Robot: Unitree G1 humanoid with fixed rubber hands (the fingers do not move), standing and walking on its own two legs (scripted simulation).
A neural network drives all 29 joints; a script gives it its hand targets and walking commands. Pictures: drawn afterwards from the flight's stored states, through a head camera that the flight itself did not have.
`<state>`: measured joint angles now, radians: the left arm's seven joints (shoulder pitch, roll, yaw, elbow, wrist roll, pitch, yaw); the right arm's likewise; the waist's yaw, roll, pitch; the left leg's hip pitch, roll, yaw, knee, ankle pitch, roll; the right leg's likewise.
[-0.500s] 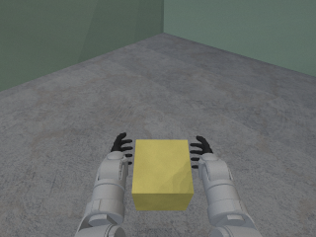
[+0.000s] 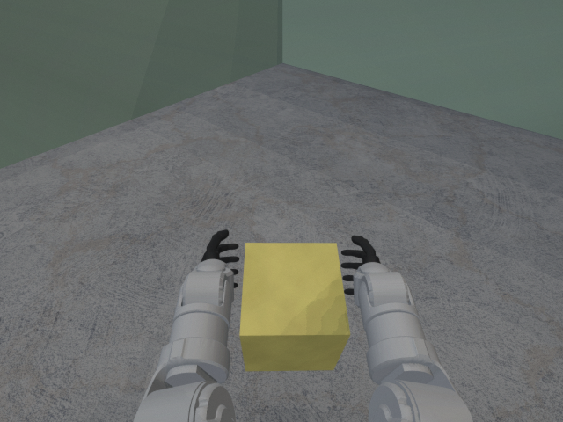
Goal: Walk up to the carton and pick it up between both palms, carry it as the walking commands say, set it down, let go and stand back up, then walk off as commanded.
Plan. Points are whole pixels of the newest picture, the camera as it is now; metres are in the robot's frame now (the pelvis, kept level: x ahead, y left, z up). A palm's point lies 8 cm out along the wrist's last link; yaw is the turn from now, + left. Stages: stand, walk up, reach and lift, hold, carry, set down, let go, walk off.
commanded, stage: reach and lift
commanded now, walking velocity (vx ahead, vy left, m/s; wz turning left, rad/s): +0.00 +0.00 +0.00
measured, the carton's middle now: (290, 308) +0.33 +0.00 -0.04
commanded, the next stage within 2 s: hold in 0.64 s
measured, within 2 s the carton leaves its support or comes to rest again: neither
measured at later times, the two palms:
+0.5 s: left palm (207, 274) +0.32 +0.13 +0.06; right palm (365, 277) +0.31 -0.12 +0.05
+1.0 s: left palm (205, 280) +0.30 +0.13 +0.06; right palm (367, 285) +0.30 -0.12 +0.05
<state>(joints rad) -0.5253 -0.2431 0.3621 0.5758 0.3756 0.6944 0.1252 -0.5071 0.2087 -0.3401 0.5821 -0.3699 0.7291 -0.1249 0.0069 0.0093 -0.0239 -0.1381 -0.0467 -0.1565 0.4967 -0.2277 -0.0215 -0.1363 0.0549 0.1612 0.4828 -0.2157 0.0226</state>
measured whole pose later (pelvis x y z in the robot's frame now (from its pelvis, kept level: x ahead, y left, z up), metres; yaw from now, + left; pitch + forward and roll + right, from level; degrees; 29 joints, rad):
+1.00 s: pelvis +0.00 +0.00 +0.00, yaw +1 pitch -8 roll +0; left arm -0.43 -0.21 0.25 0.47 0.33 0.74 0.09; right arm -0.39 0.19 -0.22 0.47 -0.31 0.77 -0.11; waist 0.01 0.01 -0.02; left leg -0.10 -0.04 -0.15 0.47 -0.22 -0.02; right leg -0.10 0.05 0.13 0.46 -0.21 0.02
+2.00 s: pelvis -0.03 +0.00 -0.02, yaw +3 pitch +1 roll -1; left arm -0.42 -0.20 0.15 0.21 0.20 0.83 0.26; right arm -0.44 0.20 -0.15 0.25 -0.17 0.88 -0.27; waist 0.01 -0.01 -0.04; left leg -0.46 -0.05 -0.10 0.70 -0.25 -0.01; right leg -0.45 0.01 0.04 0.72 -0.26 0.02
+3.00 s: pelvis -0.12 -0.01 -0.01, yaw +10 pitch +3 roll +0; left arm -0.77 -0.17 0.25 0.23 0.12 1.20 0.37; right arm -0.75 0.16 -0.24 0.23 -0.13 1.26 -0.33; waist 0.00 0.00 0.00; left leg -0.42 -0.01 0.01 0.62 -0.25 0.02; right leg -0.44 -0.06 -0.13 0.56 -0.17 -0.02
